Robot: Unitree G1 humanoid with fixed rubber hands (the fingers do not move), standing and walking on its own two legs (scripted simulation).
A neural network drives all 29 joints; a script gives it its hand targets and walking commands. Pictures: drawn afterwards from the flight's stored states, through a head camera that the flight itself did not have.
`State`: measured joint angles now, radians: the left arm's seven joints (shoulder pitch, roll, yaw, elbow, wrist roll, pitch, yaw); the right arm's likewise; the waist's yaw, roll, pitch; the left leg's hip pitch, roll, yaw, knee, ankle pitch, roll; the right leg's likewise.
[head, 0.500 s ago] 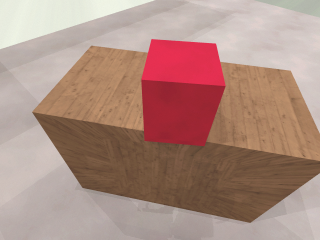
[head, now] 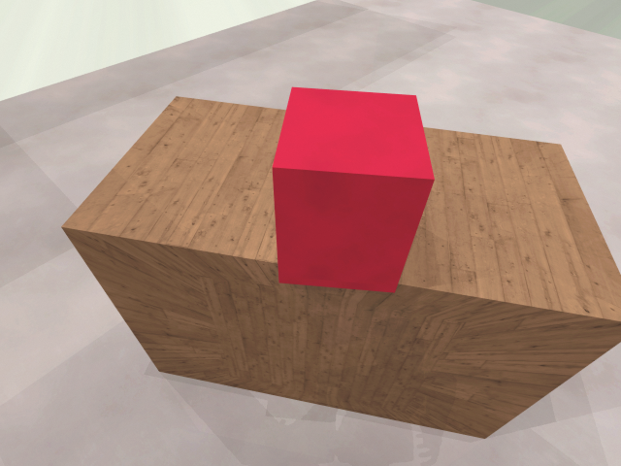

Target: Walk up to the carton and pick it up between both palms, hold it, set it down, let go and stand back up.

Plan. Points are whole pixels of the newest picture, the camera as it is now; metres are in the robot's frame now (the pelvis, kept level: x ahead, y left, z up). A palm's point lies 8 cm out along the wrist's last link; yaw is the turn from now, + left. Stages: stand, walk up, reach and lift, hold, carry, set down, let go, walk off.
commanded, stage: stand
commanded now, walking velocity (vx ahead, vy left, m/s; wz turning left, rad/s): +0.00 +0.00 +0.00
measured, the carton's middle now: (344, 192) +0.53 -0.06 +0.06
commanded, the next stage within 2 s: walk up in 1.44 s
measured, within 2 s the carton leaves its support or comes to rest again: neither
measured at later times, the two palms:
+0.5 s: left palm out of the picture -0.01 +0.20 -0.14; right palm out of the picture -0.02 -0.20 -0.14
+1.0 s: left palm out of the picture -0.03 +0.19 -0.14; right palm out of the picture -0.03 -0.20 -0.14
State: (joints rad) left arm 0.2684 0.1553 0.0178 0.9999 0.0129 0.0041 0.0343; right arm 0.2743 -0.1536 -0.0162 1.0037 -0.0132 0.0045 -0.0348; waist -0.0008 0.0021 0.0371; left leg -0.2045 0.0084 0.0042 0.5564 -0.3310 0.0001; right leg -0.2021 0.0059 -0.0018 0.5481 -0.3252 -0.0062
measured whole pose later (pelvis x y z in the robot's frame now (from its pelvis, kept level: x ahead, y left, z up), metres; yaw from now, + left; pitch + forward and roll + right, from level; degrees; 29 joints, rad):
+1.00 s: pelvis +0.00 +0.00 +0.01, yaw +0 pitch -3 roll +0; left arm 0.28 0.09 0.00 1.19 0.01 0.00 0.05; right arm 0.28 -0.09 -0.01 1.19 -0.01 0.00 -0.05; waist 0.00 0.00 0.07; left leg -0.13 0.01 0.00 0.46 -0.28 0.00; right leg -0.13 0.01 0.00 0.45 -0.27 -0.01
